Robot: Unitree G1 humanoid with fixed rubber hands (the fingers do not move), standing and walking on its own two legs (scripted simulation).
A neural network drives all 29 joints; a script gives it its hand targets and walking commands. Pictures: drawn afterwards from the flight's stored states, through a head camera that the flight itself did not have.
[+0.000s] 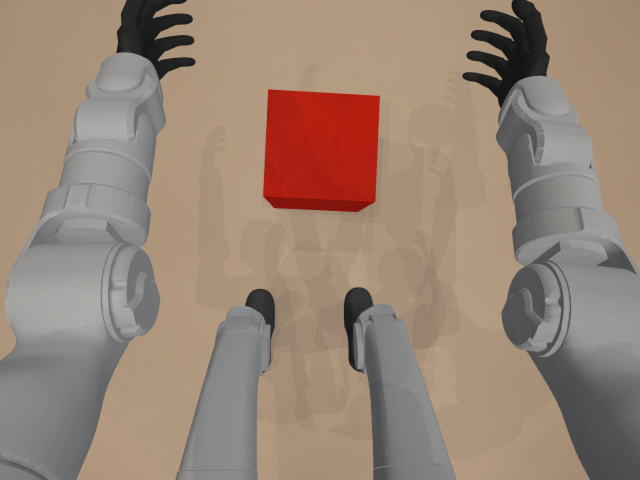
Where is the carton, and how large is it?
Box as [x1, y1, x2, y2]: [263, 89, 379, 211]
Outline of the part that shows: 268,89 263,196 274,207 358,211 373,202 375,197 379,96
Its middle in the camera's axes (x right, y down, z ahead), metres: +0.00 -0.17 +0.85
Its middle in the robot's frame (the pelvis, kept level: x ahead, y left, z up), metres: +0.53 -0.02 -0.52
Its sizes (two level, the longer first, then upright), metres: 0.210 0.200 0.250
